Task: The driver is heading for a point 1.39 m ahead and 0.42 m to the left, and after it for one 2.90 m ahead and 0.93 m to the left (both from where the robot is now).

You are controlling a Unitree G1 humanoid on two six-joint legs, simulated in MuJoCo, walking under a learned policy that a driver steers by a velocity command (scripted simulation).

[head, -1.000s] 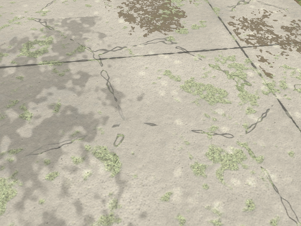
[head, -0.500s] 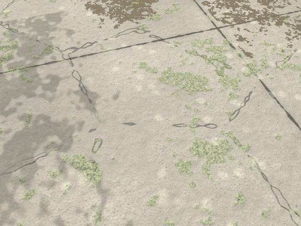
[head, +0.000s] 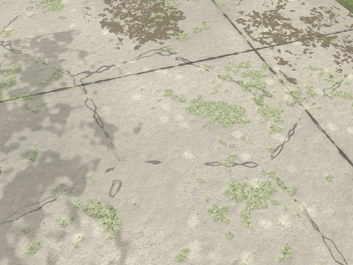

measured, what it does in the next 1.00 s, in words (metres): walks ahead, turning left: left foot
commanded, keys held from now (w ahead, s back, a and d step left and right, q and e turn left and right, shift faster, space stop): no key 0.12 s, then w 0.18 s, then w+q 0.70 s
